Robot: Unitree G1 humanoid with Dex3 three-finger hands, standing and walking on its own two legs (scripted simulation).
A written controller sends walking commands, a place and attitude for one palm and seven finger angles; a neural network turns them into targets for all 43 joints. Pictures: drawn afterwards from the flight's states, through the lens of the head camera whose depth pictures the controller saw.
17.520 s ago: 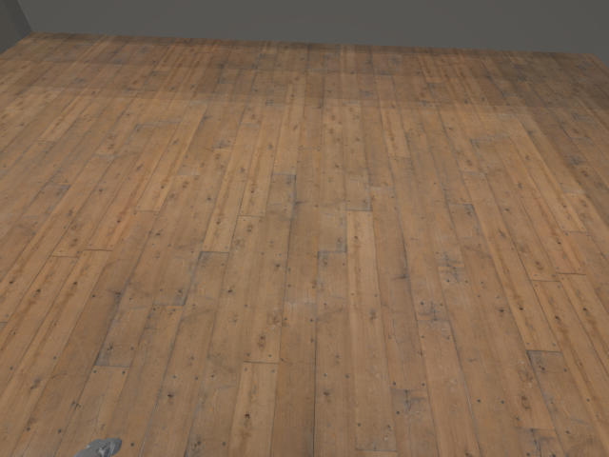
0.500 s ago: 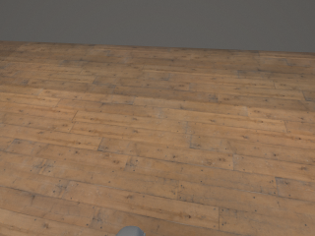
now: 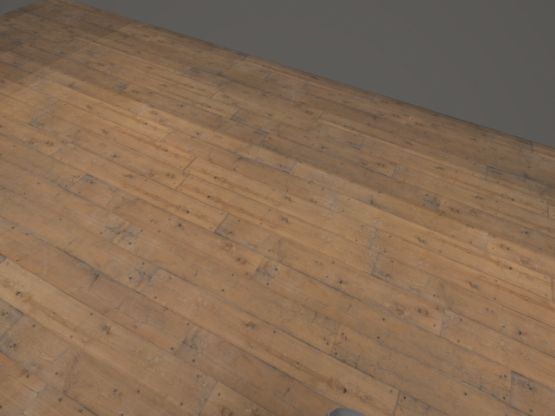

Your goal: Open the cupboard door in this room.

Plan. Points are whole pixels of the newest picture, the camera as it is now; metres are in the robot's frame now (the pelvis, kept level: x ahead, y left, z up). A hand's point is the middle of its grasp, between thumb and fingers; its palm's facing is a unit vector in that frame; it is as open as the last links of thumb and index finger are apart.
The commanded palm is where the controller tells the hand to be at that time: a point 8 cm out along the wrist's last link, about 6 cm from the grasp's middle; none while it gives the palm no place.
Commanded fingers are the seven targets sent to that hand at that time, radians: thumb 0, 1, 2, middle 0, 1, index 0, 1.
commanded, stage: turn or walk to find it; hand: left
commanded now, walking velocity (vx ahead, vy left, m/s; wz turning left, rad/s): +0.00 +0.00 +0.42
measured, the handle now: out of the picture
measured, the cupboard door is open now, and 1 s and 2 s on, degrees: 0 0 0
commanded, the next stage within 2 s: none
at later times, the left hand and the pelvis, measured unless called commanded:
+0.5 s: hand out of the picture +0.00 +0.15 -0.15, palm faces +0.24 -0.93 -0.27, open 7.3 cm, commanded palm none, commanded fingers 0.00 0.90 0.90 -0.20 -0.30 -0.20 -0.30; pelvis -0.03 -0.05 +0.00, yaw +13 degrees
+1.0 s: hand out of the picture -0.08 +0.22 -0.17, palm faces +0.46 -0.85 -0.25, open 7.3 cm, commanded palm none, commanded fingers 0.00 0.90 0.90 -0.20 -0.30 -0.20 -0.30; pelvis -0.05 -0.01 +0.00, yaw +25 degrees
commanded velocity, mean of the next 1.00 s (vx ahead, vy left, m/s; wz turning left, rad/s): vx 0.00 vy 0.00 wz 0.42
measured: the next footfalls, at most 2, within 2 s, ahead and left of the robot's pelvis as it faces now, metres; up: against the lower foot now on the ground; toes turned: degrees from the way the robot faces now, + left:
right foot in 0.24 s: +0.03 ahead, -0.14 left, +0.00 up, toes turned +2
left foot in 0.70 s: -0.06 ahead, +0.10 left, +0.00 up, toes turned +23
